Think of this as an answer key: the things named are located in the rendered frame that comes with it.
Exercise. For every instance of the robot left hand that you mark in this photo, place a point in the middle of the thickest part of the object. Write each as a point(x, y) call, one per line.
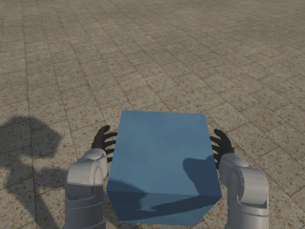
point(99, 139)

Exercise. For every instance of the carton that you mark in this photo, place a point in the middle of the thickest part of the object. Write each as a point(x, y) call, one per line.
point(163, 169)

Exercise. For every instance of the robot right forearm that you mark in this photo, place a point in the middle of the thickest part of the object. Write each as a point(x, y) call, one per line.
point(247, 194)

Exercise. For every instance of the robot right hand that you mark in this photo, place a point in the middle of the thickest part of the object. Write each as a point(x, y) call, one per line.
point(225, 146)

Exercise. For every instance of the robot left forearm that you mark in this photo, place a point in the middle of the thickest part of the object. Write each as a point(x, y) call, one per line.
point(84, 191)

